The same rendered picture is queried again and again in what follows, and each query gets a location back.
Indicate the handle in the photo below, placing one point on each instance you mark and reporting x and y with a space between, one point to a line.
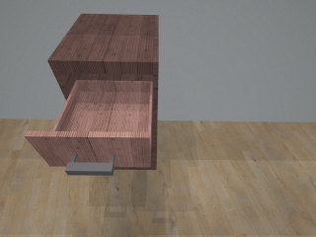
74 168

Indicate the drawer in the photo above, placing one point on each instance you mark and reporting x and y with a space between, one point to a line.
101 117

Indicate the cabinet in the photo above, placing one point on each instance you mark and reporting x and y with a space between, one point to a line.
111 47

